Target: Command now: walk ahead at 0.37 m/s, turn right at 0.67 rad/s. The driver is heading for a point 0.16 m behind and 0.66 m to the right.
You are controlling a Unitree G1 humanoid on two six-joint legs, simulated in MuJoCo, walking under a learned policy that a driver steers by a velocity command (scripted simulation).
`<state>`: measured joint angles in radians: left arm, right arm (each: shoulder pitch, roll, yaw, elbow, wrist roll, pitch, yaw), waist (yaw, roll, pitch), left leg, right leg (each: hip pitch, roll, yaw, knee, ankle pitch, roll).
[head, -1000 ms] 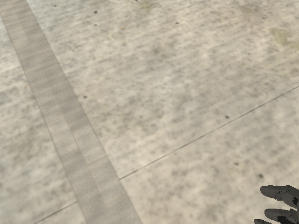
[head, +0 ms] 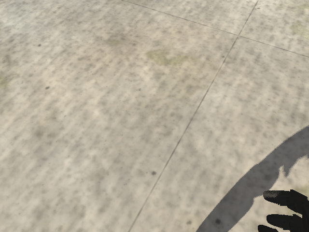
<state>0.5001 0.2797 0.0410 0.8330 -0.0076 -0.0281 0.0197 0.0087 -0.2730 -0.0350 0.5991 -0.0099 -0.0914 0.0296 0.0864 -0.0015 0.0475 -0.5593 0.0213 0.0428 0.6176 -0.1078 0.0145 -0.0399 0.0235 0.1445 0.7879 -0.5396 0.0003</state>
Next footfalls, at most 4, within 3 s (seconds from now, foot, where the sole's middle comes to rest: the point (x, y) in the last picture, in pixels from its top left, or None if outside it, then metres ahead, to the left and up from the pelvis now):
0.44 right None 0.22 -0.16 -0.75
0.84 left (221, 175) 0.68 -0.20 -0.75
1.32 right None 0.76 -0.66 -0.75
1.72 left None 0.99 -1.06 -0.75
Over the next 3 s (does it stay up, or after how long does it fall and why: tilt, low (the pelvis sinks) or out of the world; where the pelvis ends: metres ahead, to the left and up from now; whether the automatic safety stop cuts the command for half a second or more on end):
stays up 0.27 -1.84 0.00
